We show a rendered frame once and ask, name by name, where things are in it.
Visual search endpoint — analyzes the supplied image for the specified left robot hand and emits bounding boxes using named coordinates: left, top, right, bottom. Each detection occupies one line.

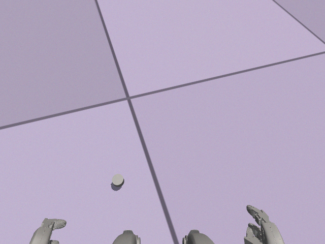
left=29, top=218, right=67, bottom=244

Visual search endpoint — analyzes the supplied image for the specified right robot hand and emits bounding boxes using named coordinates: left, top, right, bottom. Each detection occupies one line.
left=244, top=205, right=285, bottom=244

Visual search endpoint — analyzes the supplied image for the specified tin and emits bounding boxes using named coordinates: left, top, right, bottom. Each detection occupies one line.
left=112, top=174, right=124, bottom=187

